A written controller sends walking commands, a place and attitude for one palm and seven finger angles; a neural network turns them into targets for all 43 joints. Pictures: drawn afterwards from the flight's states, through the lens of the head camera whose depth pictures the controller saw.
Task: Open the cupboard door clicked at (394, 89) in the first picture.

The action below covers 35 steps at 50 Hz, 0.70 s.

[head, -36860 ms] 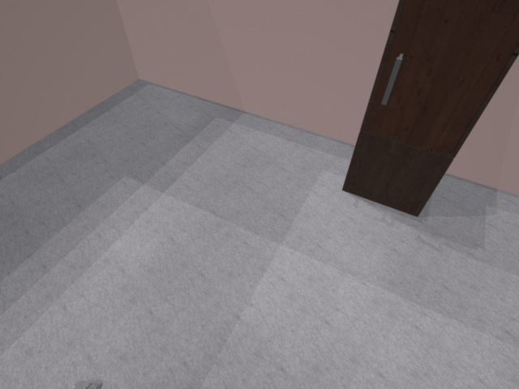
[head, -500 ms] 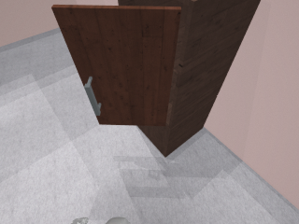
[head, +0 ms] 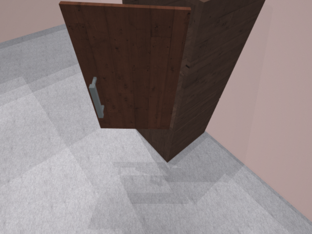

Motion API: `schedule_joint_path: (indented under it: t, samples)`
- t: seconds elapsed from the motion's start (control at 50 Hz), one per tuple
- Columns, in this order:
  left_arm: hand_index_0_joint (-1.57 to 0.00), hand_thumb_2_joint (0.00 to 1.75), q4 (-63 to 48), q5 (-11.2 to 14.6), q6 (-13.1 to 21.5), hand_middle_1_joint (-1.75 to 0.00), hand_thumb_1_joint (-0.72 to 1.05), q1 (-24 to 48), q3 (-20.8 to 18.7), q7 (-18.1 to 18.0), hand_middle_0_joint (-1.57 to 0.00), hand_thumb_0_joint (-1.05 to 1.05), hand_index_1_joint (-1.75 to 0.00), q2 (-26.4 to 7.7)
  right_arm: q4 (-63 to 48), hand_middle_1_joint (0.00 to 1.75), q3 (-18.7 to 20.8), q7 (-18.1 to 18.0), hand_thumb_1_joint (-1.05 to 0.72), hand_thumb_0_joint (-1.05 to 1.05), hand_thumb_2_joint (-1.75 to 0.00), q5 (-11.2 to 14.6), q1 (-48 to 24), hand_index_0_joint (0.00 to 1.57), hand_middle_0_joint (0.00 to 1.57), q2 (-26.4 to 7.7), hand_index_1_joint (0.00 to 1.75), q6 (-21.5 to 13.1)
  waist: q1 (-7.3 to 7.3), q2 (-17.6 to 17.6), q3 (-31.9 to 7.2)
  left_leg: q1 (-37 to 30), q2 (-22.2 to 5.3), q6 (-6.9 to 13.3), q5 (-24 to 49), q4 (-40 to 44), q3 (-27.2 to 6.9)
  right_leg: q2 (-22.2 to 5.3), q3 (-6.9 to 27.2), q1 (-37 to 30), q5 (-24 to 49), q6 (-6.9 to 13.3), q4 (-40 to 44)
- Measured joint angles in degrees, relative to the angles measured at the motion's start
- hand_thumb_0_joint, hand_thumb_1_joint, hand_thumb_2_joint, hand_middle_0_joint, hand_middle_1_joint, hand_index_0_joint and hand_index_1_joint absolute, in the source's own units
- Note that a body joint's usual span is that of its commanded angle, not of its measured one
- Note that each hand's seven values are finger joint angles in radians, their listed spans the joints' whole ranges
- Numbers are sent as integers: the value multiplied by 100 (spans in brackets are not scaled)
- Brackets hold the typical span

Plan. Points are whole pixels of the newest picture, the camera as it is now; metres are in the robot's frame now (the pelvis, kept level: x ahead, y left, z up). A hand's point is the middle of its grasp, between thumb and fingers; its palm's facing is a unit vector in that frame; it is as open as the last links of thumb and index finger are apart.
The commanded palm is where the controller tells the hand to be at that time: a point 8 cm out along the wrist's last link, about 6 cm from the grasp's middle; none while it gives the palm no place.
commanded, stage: come to a stop and stand still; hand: left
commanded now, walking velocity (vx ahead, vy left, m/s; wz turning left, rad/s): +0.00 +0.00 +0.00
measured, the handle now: (98, 98) +0.59 +0.26 -0.09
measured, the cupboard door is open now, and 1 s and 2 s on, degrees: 50 50 50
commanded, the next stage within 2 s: look again from close up in 1.36 s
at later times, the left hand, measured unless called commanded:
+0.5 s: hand out of the picture +0.00 +0.10 -0.18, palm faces +0.06 -0.98 -0.18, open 7.3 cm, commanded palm none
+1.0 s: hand out of the picture +0.02 +0.11 -0.18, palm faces +0.07 -0.98 -0.17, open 7.3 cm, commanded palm none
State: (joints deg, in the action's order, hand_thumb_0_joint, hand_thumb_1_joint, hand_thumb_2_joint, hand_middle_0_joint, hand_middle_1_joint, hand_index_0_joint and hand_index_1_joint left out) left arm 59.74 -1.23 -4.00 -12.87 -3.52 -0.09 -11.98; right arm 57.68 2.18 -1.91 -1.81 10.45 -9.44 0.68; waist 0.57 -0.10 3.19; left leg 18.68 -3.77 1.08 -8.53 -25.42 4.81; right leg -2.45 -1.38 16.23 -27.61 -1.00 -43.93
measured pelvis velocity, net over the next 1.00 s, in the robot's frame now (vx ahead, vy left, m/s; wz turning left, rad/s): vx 0.04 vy -0.05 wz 0.02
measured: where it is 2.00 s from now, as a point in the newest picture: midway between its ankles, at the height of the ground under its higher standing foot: outside the picture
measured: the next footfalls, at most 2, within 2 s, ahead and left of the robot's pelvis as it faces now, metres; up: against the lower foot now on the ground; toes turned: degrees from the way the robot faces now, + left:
right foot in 0.08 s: -0.02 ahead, -0.16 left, +0.00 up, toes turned -2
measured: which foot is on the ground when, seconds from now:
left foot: down 0.00-1.00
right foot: up 0.00-0.06, down 0.08-1.00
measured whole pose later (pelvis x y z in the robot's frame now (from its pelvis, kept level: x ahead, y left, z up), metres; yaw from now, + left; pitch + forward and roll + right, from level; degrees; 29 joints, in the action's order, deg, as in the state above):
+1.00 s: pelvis +0.04 -0.05 +0.00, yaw +1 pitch -1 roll +1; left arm 64.7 -0.5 -0.1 -16.3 -0.9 -1.9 -8.1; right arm 65.2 0.9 -2.9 -0.9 12.3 -8.6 0.1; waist -0.6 -1.5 2.7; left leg 11.0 -3.3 -3.2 -14.3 -26.2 1.4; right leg -0.7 -3.3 0.8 -21.4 0.8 -23.0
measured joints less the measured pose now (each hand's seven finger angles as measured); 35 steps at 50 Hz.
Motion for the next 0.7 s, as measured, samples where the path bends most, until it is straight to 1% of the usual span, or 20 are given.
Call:
schedule_joint_path:
  t: [0.04, 0.06, 0.08, 0.12, 0.14, 0.16, 0.2, 0.22, 0.24, 0.28, 0.32, 0.48, 0.6, 0.7]
  samples:
    - [-20, 90, -24, 7, 70, -30, 91, 40, 30, 1, -19, 0, -30, 58, 109, 30, 45, 21, -91, 0, -90, 10, 125, 20, 20, -65, 30, 48, 30, 33, -31, 87, -8, -74, 3, -98, -36, 2, -82, -315, 377, 50, 779]
    - [-20, 90, -47, 5, 120, -30, 91, 38, 47, -4, -19, 0, -30, 65, 163, 30, 67, 30, -91, 0, -90, 23, 200, 20, 20, -79, 30, 73, 33, -7, -56, 139, 23, -119, -15, -179, -28, -18, -103, -510, 605, 82, 1247]
    - [-20, 90, -61, -4, 172, -30, 91, 27, 59, -20, -19, 0, -30, 72, 213, 30, 85, 40, -91, 0, -90, 42, 269, 20, 20, -91, 30, 101, 20, -70, -88, 212, 63, -165, -70, -304, 4, -61, -56, -631, 681, 97, 1596]
    - [-20, 90, 20, -11, 212, -30, 91, 42, 117, -56, -19, 0, -30, 212, 357, 30, 116, 64, -91, 0, -90, 54, 368, 20, 20, -184, 30, 196, 54, 77, -76, 229, 45, -213, -492, -518, -150, 11, -118, -680, 748, 37, 1564]
    - [-20, 90, 54, -9, 237, -30, 91, 15, 156, -64, -19, 0, -30, 270, 419, 30, 115, 77, -91, 0, -90, 44, 432, 20, 20, -212, 30, 228, 63, 113, -104, 206, 61, -212, -681, -582, -219, 34, -138, -721, 769, 41, 1582]
    - [-20, 90, 97, -10, 263, -30, 92, -19, 178, -96, -19, 0, -30, 304, 474, 30, 105, 85, -91, 0, -90, 36, 491, 20, 20, -222, 30, 237, 66, 121, -130, 147, 73, -211, -712, -601, -256, 56, -142, -765, 788, 58, 1612]
    - [-20, 90, 201, 17, 299, -30, 93, -86, 208, -127, -20, 1, -30, 319, 565, 30, 69, 81, -91, 0, -90, 38, 617, 20, 20, -220, 30, 180, 89, 137, -181, -74, 68, -204, -327, -440, -321, 127, -154, -824, 778, 100, 1614]
    - [-20, 90, 256, 36, 311, -30, 93, -103, 223, -129, -20, 1, -30, 321, 617, 30, 52, 68, -91, 0, -90, 41, 675, 20, 20, -210, 30, 135, 116, 152, -199, -174, 42, -247, -191, -331, -364, 170, -181, -839, 742, 118, 1577]
    - [-20, 90, 315, 52, 312, -30, 94, -92, 229, -136, -20, 1, -30, 304, 685, 30, 33, 51, -91, 0, -90, 46, 708, 20, 19, -166, 30, 103, 138, 107, -189, -224, 47, -306, -209, -305, -385, 167, -201, -874, 707, 134, 1553]
    - [-20, 90, 391, 71, 313, -30, 94, -83, 237, -145, -20, 1, -30, 287, 801, 30, -12, 30, -91, 0, -90, 58, 759, 20, 19, -74, 30, 72, 120, 35, -165, -326, 34, -387, -277, -249, -395, 182, -212, -972, 703, 169, 1609]
    - [-20, 90, 437, 88, 316, -30, 94, -84, 246, -142, -20, 1, -30, 289, 880, 30, -52, 15, -91, 0, -90, 64, 788, 20, 19, 3, 30, 62, 100, 16, -138, -400, 5, -427, -283, -182, -408, 216, -223, -1051, 734, 203, 1690]
    - [-20, 90, 523, 110, 349, -30, 93, -231, 273, -136, -20, 1, -30, 410, 968, 30, -114, -1, -91, 0, -90, 66, 731, 20, 20, 209, 30, 69, 46, 42, -61, -545, -63, -494, -255, -34, -455, 300, -267, -1239, 783, 284, 1910]
    - [-20, 90, 546, 103, 366, -30, 92, -374, 272, -149, -20, 0, -30, 517, 922, 30, -119, -24, -91, 0, -90, 76, 586, 20, 20, 252, 30, 35, -10, 9, -50, -600, -62, -506, -328, -36, -456, 301, -272, -1327, 744, 288, 1972]
    - [-20, 90, 551, 89, 376, -30, 91, -449, 270, -161, -20, 0, -30, 560, 886, 30, -110, -71, -91, 0, -90, 76, 439, 20, 20, 202, 30, 14, -71, -44, -54, -649, -45, -497, -418, -71, -436, 280, -257, -1399, 692, 269, 1995]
